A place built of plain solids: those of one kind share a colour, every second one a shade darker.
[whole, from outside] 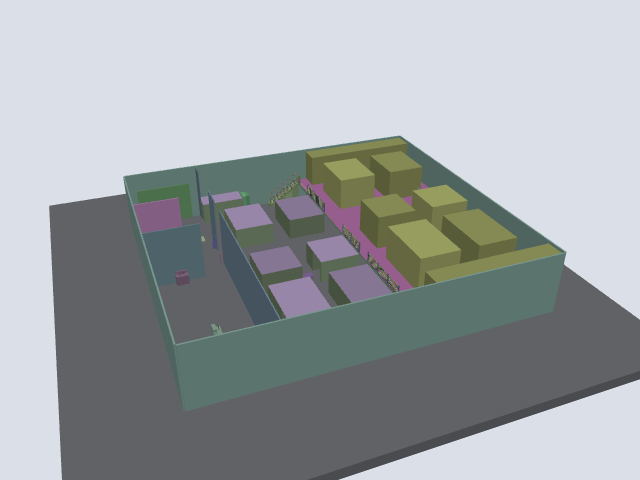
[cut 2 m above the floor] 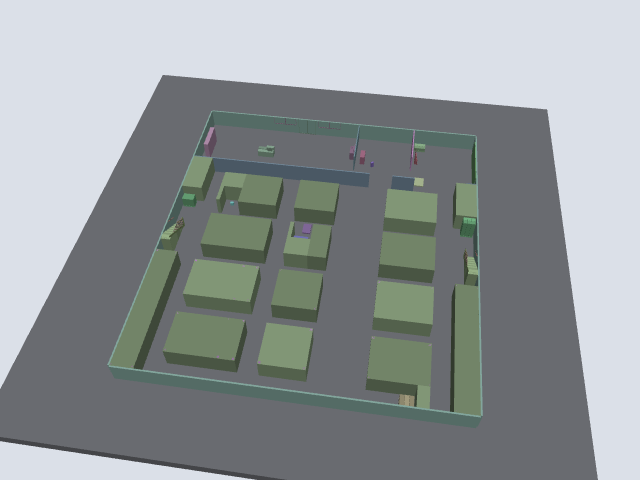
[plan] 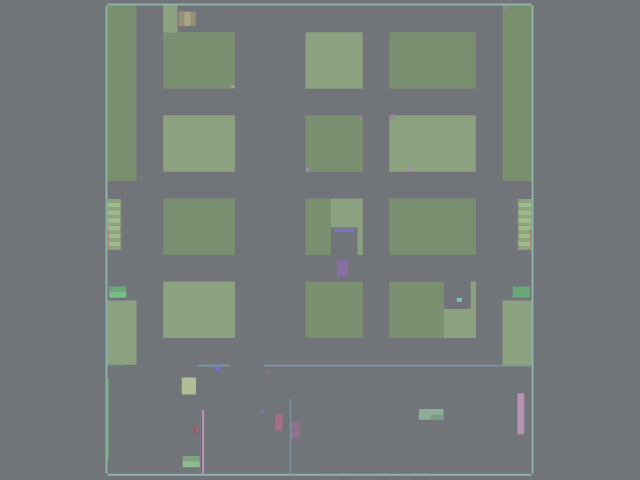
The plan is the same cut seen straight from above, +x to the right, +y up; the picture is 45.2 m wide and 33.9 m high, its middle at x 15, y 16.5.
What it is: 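A self-storage house; a reception shop, a loading bay, aisles of roller-shutter units, a steel mezzanine reached by steel stairs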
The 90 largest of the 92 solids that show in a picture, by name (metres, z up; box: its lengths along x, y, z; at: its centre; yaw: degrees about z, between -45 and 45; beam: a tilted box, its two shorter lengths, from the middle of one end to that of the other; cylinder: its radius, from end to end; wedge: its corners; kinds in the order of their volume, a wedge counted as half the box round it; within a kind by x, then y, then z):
{
 "units_1": {"box": [2.06, 4.55, 2.29], "at": [1.02, 9.95, 1.1]},
 "units_2": {"box": [2.06, 12.4, 2.29], "at": [1.02, 26.87, 1.1]},
 "units_3": {"box": [1.02, 1.91, 2.29], "at": [4.43, 32.12, 1.1]},
 "units_4": {"box": [5.08, 4.0, 2.29], "at": [6.46, 11.57, 1.1]},
 "units_5": {"box": [5.08, 4.0, 2.29], "at": [6.46, 17.44, 1.1]},
 "units_6": {"box": [5.08, 4.0, 2.29], "at": [6.46, 23.31, 1.1]},
 "units_7": {"box": [5.08, 4.0, 2.29], "at": [6.46, 29.18, 1.1]},
 "units_8": {"box": [1.79, 4.0, 2.29], "at": [14.88, 17.44, 1.1]},
 "units_9": {"box": [4.04, 4.0, 2.29], "at": [16.0, 11.57, 1.1]},
 "units_10": {"box": [4.04, 4.0, 2.29], "at": [16.0, 23.31, 1.1]},
 "units_11": {"box": [4.04, 4.0, 2.29], "at": [16.0, 29.18, 1.1]},
 "units_12": {"box": [1.92, 2.06, 2.29], "at": [16.71, 18.41, 1.1]},
 "units_13": {"box": [0.37, 4.0, 2.29], "at": [17.84, 17.44, 1.1]},
 "units_14": {"box": [3.87, 4.0, 2.29], "at": [21.83, 11.57, 1.1]},
 "units_15": {"box": [6.12, 4.0, 2.29], "at": [22.95, 17.44, 1.1]},
 "units_16": {"box": [6.12, 4.0, 2.29], "at": [22.95, 23.31, 1.1]},
 "units_17": {"box": [6.12, 4.0, 2.29], "at": [22.95, 29.18, 1.1]},
 "units_18": {"box": [1.92, 2.06, 2.29], "at": [24.7, 10.6, 1.1]},
 "units_19": {"box": [0.37, 4.0, 2.29], "at": [25.82, 11.57, 1.1]},
 "units_20": {"box": [2.06, 4.55, 2.29], "at": [28.91, 9.95, 1.1]},
 "units_21": {"box": [2.06, 12.4, 2.29], "at": [28.91, 26.87, 1.1]},
 "units_deck_1": {"box": [2.06, 12.4, 3.4], "at": [1.02, 26.87, 4.19]},
 "units_deck_2": {"box": [5.08, 4.0, 3.4], "at": [6.46, 23.31, 4.19]},
 "units_deck_3": {"box": [5.08, 4.0, 3.4], "at": [6.46, 29.18, 4.19]},
 "units_deck_4": {"box": [4.04, 4.0, 3.4], "at": [16.0, 23.31, 4.19]},
 "units_deck_5": {"box": [4.04, 4.0, 3.4], "at": [16.0, 29.18, 4.19]},
 "units_deck_6": {"box": [6.12, 4.0, 3.4], "at": [22.95, 23.31, 4.19]},
 "units_deck_7": {"box": [6.12, 4.0, 3.4], "at": [22.95, 29.18, 4.19]},
 "units_deck_8": {"box": [2.06, 12.4, 3.4], "at": [28.91, 26.87, 4.19]},
 "wall_1": {"box": [0.15, 33.06, 6.19], "at": [-0.07, 16.53, 3.05]},
 "wall_2": {"box": [29.93, 0.15, 6.19], "at": [14.96, -0.07, 3.05]},
 "wall_3": {"box": [29.93, 0.15, 6.19], "at": [14.96, 33.13, 3.05]},
 "wall_4": {"box": [0.15, 33.06, 6.19], "at": [30.0, 16.53, 3.05]},
 "slab_deck_1": {"box": [29.93, 13.68, 0.25], "at": [14.96, 26.22, 2.37]},
 "deck_stair_1": {"box": [0.9, 0.83, 0.41], "at": [0.46, 16.5, 0.15]},
 "deck_stair_2": {"box": [0.9, 0.83, 0.58], "at": [0.46, 16.78, 0.24]},
 "deck_stair_3": {"box": [0.9, 0.83, 0.76], "at": [0.46, 17.05, 0.33]},
 "deck_stair_4": {"box": [0.9, 0.83, 0.94], "at": [0.46, 17.33, 0.42]},
 "deck_stair_5": {"box": [0.9, 0.83, 1.12], "at": [0.46, 17.6, 0.51]},
 "deck_stair_6": {"box": [0.9, 0.83, 1.3], "at": [0.46, 17.87, 0.6]},
 "deck_stair_7": {"box": [0.9, 0.83, 1.65], "at": [0.46, 18.42, 0.78]},
 "deck_stair_8": {"box": [0.9, 0.83, 1.83], "at": [0.46, 18.7, 0.86]},
 "deck_stair_9": {"box": [0.9, 0.83, 2.01], "at": [0.46, 18.97, 0.95]},
 "deck_stair_10": {"box": [0.9, 0.55, 2.19], "at": [0.46, 19.1, 1.04]},
 "deck_stair_11": {"box": [0.9, 0.28, 2.36], "at": [0.46, 19.25, 1.13]},
 "deck_stair_12": {"box": [0.9, 0.83, 0.23], "at": [29.47, 16.23, 0.06]},
 "deck_stair_13": {"box": [0.9, 0.83, 0.41], "at": [29.47, 16.5, 0.15]},
 "deck_stair_14": {"box": [0.9, 0.83, 0.58], "at": [29.47, 16.78, 0.24]},
 "deck_stair_15": {"box": [0.9, 0.83, 0.76], "at": [29.47, 17.05, 0.33]},
 "deck_stair_16": {"box": [0.9, 0.83, 0.94], "at": [29.47, 17.33, 0.42]},
 "deck_stair_17": {"box": [0.9, 0.83, 1.12], "at": [29.47, 17.6, 0.51]},
 "deck_stair_18": {"box": [0.9, 0.83, 1.3], "at": [29.47, 17.87, 0.6]},
 "deck_stair_19": {"box": [0.9, 0.83, 1.47], "at": [29.47, 18.15, 0.69]},
 "deck_stair_20": {"box": [0.9, 0.83, 1.65], "at": [29.47, 18.42, 0.78]},
 "deck_stair_21": {"box": [0.9, 0.83, 1.83], "at": [29.47, 18.7, 0.86]},
 "deck_stair_22": {"box": [0.9, 0.83, 2.01], "at": [29.47, 18.97, 0.95]},
 "deck_stair_23": {"box": [0.9, 0.55, 2.19], "at": [29.47, 19.1, 1.04]},
 "deck_stair_24": {"box": [0.9, 0.28, 2.36], "at": [29.47, 19.25, 1.13]},
 "front_wall_1": {"box": [1.0, 0.12, 5.94], "at": [0.5, 7.63, 2.92]},
 "front_wall_2": {"box": [2.32, 0.12, 5.94], "at": [7.47, 7.63, 2.92]},
 "front_wall_3": {"box": [18.9, 0.12, 5.94], "at": [20.48, 7.63, 2.92]},
 "utop_1": {"box": [2.04, 4.53, 0.03], "at": [1.02, 9.95, 2.26]},
 "utop_2": {"box": [5.06, 3.98, 0.03], "at": [6.46, 11.57, 2.26]},
 "utop_3": {"box": [5.06, 3.98, 0.03], "at": [6.46, 17.44, 2.26]},
 "utop_4": {"box": [4.02, 3.98, 0.03], "at": [16.0, 11.57, 2.26]},
 "utop_5": {"box": [4.02, 3.98, 0.03], "at": [16.0, 17.44, 2.26]},
 "utop_6": {"box": [6.1, 3.98, 0.03], "at": [22.95, 11.57, 2.26]},
 "utop_7": {"box": [6.1, 3.98, 0.03], "at": [22.95, 17.44, 2.26]},
 "reception_side_1": {"box": [0.12, 5.29, 5.94], "at": [12.92, 2.65, 2.92]},
 "bay_side_1": {"box": [0.12, 4.49, 5.94], "at": [6.75, 2.25, 2.92]},
 "shelving_1": {"box": [0.48, 2.91, 2.05], "at": [29.18, 4.23, 0.98]},
 "loading_door_1": {"box": [0.08, 5.7, 4.25], "at": [0.04, 3.85, 2.08]},
 "foot_pallet_1": {"box": [0.39, 0.39, 1.96], "at": [0.32, 13.02, 1.12]},
 "foot_pallet_2": {"box": [0.39, 0.39, 1.96], "at": [0.72, 13.02, 1.12]},
 "foot_pallet_3": {"box": [0.39, 0.39, 1.96], "at": [1.12, 13.02, 1.12]},
 "foot_pallet_4": {"box": [1.19, 0.79, 0.98], "at": [29.21, 12.82, 0.63]},
 "counter_1": {"box": [0.83, 0.35, 1.1], "at": [22.39, 3.98, 0.5]},
 "counter_2": {"box": [1.73, 0.41, 0.77], "at": [22.86, 4.36, 0.34]},
 "counter_3": {"box": [0.94, 0.38, 0.84], "at": [23.26, 3.96, 0.37]},
 "dead_end_stock_1": {"box": [0.39, 0.99, 0.8], "at": [5.23, 32.12, 0.53]},
 "dead_end_stock_2": {"box": [0.39, 0.99, 0.8], "at": [5.63, 32.12, 0.53]},
 "dead_end_stock_3": {"box": [0.39, 0.99, 0.8], "at": [6.03, 32.12, 0.53]},
 "more_packing_table_packing_table_1": {"box": [0.6, 1.2, 1.01], "at": [13.28, 3.04, 0.46]},
 "cleaner_cart_1": {"box": [0.5, 1.15, 1.07], "at": [12.11, 3.62, 0.48]},
 "cell_mattress_1": {"box": [1.4, 0.22, 1.95], "at": [16.71, 17.19, 0.93]},
 "bay_1": {"box": [1.19, 0.39, 0.37], "at": [5.91, 0.65, 0.33]},
 "bay_2": {"box": [1.19, 0.39, 0.37], "at": [5.91, 1.05, 0.33]},
 "onway_owbay_1": {"box": [1.0, 1.2, 0.19], "at": [5.74, 6.19, 0.05]},
 "onway_owopen_1": {"box": [0.8, 1.2, 0.19], "at": [16.6, 14.51, 0.05]},
 "deck_guard_string_1": {"wedge": [[0.94, 15.81, -0.02], [0.94, 15.81, 0.21], [0.94, 19.43, 2.33], [0.94, 19.43, 2.55], [0.98, 15.81, -0.02], [0.98, 15.81, 0.21], [0.98, 19.43, 2.33], [0.98, 19.43, 2.55]]}
}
